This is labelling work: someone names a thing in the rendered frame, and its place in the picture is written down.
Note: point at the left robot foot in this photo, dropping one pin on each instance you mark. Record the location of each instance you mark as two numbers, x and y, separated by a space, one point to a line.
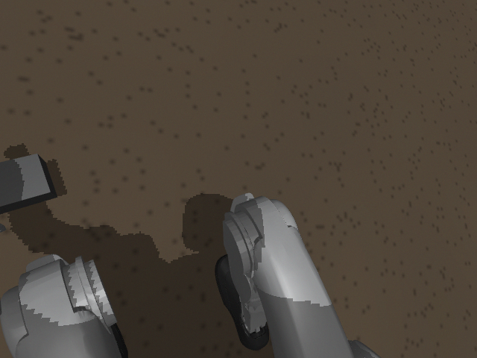
119 341

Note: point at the carton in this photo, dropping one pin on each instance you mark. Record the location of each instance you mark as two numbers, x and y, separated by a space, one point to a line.
24 181

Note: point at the right robot hand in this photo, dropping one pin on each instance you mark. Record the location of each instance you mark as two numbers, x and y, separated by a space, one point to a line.
360 350

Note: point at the right robot foot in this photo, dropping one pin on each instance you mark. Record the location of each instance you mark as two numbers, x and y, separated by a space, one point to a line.
230 297

